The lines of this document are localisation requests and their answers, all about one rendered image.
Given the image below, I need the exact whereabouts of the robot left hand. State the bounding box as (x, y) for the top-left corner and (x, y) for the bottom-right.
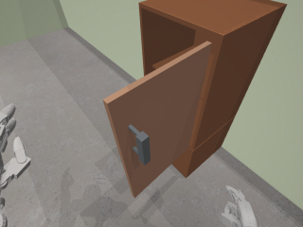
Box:
(0, 103), (31, 195)

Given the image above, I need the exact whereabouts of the cupboard door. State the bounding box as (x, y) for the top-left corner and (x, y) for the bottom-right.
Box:
(102, 41), (212, 198)

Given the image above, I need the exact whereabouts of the handle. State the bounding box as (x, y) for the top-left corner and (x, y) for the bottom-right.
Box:
(128, 125), (151, 165)

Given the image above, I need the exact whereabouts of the robot right hand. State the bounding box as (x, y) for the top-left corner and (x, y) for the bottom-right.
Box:
(222, 185), (259, 227)

